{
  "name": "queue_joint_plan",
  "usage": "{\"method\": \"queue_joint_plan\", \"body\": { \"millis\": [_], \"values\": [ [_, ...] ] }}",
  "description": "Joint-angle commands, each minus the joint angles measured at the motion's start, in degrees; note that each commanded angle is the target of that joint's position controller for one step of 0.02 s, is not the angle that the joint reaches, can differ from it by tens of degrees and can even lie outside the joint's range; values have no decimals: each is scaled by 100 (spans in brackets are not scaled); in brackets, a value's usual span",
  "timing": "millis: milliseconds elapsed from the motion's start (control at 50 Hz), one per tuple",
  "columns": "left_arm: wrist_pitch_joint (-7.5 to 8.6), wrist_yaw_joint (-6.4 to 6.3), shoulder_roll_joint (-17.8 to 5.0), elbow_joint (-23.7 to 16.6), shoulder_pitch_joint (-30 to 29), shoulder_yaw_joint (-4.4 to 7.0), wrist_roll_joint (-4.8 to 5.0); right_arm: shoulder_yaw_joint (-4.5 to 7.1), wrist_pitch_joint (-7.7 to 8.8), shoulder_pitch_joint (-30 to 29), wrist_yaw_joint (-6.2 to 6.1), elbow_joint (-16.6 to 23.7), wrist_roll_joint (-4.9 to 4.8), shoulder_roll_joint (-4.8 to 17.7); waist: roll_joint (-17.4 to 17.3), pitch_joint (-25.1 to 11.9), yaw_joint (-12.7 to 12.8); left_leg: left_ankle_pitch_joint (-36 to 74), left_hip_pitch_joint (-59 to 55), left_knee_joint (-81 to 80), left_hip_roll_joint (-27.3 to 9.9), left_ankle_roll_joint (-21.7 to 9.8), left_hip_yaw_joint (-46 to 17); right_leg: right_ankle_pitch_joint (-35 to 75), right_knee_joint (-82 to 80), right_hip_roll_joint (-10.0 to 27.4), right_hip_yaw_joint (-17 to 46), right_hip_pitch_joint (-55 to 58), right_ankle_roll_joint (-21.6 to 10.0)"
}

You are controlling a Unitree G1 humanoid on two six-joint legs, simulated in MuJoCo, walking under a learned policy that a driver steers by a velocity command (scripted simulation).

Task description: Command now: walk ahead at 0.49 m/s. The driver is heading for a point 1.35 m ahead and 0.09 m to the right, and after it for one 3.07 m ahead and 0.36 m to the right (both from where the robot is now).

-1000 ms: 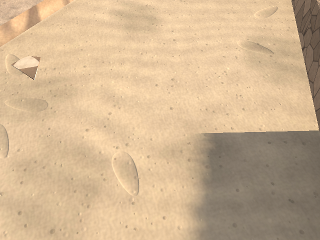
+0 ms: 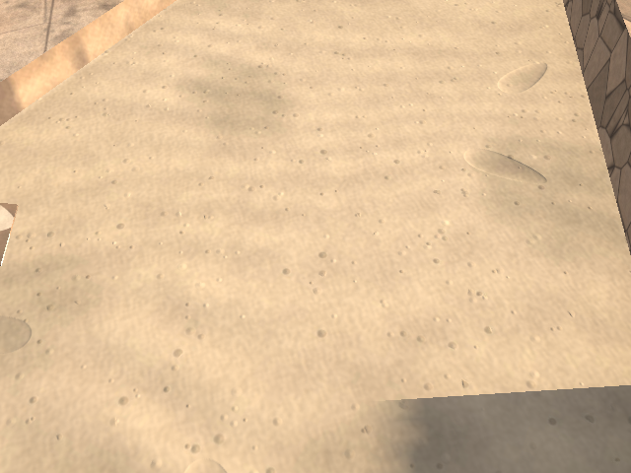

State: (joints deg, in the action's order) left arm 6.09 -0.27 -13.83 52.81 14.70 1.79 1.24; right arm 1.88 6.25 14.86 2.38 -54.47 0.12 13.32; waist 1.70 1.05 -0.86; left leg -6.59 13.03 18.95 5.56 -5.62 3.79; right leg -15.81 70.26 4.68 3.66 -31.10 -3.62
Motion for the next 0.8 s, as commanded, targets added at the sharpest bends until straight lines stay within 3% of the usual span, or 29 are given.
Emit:
{"method": "queue_joint_plan", "body": {
  "millis": [20, 80, 140, 200, 240, 280, 300, 320, 340, 360, 380, 400, 420, 440, 480, 500, 560, 600, 640, 660, 680, 700, 740, 800],
  "values": [
    [-102, -83, -271, -213, 507, 97, -72, 51, 137, -168, -34, 212, 12, 510, -429, 141, 339, 444, 421, -1377, -1576, -996, -1320, 519, -417, 424, 16, -326, 185],
    [-77, -97, -295, -513, -322, 106, -121, 94, 81, 240, -163, 101, -2, 717, -360, 210, 98, 669, 103, -1368, -1549, -901, -1176, 1448, -1568, 480, -64, -845, 316],
    [-25, -58, -146, -663, -948, 48, -123, 79, 4, 508, -222, 20, -21, 777, -376, 214, -104, 1989, 7, -1034, -1292, -602, -649, 2139, -3008, 124, -359, -279, 337],
    [-33, 16, -164, -760, -1295, 27, -81, 78, -91, 826, -238, -149, -66, 831, -552, 55, -263, 2306, -486, -608, -1425, -520, -652, 2234, -3572, -130, -408, 52, 338],
    [-17, 73, -304, -823, -1330, 61, -102, 71, -156, 762, -270, -188, -77, 796, -648, -48, -172, 2463, -920, -179, -1590, -404, -817, 1939, -3927, -205, -285, 152, 185],
    [36, 91, -538, -633, -705, 161, -179, 83, -204, 478, -309, -149, -96, 822, -641, -372, 223, 2672, -1104, 541, -1503, -180, -854, 2065, -4478, -367, -334, 964, -33],
    [71, 67, -821, -436, -151, 260, -226, 58, -201, 555, -313, -121, -52, 751, -413, -728, 376, 2511, -962, 1324, -1143, 7, -699, 3322, -4668, -253, -294, 1834, -178],
    [67, 46, -1258, -343, 428, 330, -337, -70, -140, 1013, -292, -73, 93, 389, 395, -1576, 295, 584, 277, 2767, -702, 267, -497, 5826, -4009, 828, 649, 3731, -694],
    [-30, 65, -1055, -271, 637, 261, -307, -238, -120, 1865, -242, -350, 31, -104, 1491, -2402, 188, -2981, 1455, 4296, -216, 566, -487, 6509, -4068, 1970, 1944, 4884, -1641],
    [-100, 114, -701, -306, 677, 178, -210, -104, -161, 1785, -223, -454, -75, 449, 940, -2477, 315, -3292, 1585, 4891, -391, 604, -997, 5156, -4413, 1809, 2220, 4470, -1601],
    [-129, 119, -639, -389, 153, 146, -136, -26, -239, 1215, -249, -298, -146, 662, 537, -1745, 241, -2974, 1899, 5042, -595, 646, -905, 4006, -4698, 1587, 1868, 3713, -1349],
    [-141, 103, -533, -483, -364, 90, -137, 0, -338, 788, -311, -218, -121, 622, 151, -1212, 138, -2600, 1875, 4868, -798, 718, -812, 3213, -4970, 1340, 1518, 2902, -1151],
    [-144, 88, -460, -530, -741, 53, -181, 26, -443, 617, -376, -178, -64, 548, 100, -881, -20, -2283, 1589, 4483, -974, 765, -829, 2633, -5228, 1176, 1230, 2118, -1023],
    [-163, 82, -486, -522, -952, 61, -246, 15, -527, 649, -423, -175, -33, 416, 296, -713, -169, -2040, 1117, 3984, -1031, 792, -760, 2236, -5428, 939, 919, 1501, -895],
    [-197, 57, -480, -449, -980, 72, -341, -16, -601, 776, -497, -269, -11, 204, 520, -661, -235, -1890, 526, 3208, -878, 823, -525, 2075, -5558, 647, 474, 1016, -879],
    [-203, 35, -468, -400, -897, 72, -338, -25, -621, 767, -523, -296, 0, 173, 533, -728, -204, -1798, 392, 2877, -852, 816, -499, 1900, -5566, 629, 434, 1043, -912],
    [-266, -30, -528, -322, -864, 81, -218, 4, -695, 600, -536, -321, 13, 250, 515, -755, -160, -1051, -10, 1981, -824, 735, -436, 249, -5695, 631, 544, 965, -856],
    [-332, -62, -479, -254, -863, 60, -140, 21, -710, 507, -509, -353, 75, 260, 466, -479, -216, -550, -394, 1289, -734, 589, -308, -1027, -5740, 460, 510, 611, -577],
    [-363, -66, -369, -108, -620, 27, -135, 23, -701, 475, -501, -318, 163, 385, 235, -91, -152, -596, -379, 686, -1044, 343, -620, -1649, -5616, 219, 446, 446, -137],
    [-388, -82, -409, -83, -396, 75, -129, 111, -686, 386, -510, -377, 75, 735, -317, 164, 114, -1350, 177, 657, -1024, 211, -614, -1352, -5517, -135, 98, 648, 13],
    [-409, -123, -441, -46, -439, 86, -152, 111, -636, 328, -493, -426, 28, 605, -557, 272, 56, -1908, 766, 400, -972, 205, -669, -945, -5209, -285, -130, 1151, 94],
    [-419, -146, -418, -32, -434, 94, -143, 76, -573, 245, -489, -446, 47, 442, -708, 255, 103, -1973, 973, 217, -988, 275, -706, -588, -4999, -301, -182, 1469, 78],
    [-445, -171, -352, 56, -336, 93, -173, 73, -474, 76, -484, -443, 40, 357, -762, 168, 168, -1677, 966, 155, -977, 407, -704, -135, -4799, -323, -261, 1730, 16],
    [-447, -147, -269, 162, -306, 90, -176, 74, -397, 196, -483, -524, 0, 319, -524, 33, 127, -1193, 693, 305, -939, 445, -647, 330, -4692, -319, -285, 1820, -32]
  ]
}}
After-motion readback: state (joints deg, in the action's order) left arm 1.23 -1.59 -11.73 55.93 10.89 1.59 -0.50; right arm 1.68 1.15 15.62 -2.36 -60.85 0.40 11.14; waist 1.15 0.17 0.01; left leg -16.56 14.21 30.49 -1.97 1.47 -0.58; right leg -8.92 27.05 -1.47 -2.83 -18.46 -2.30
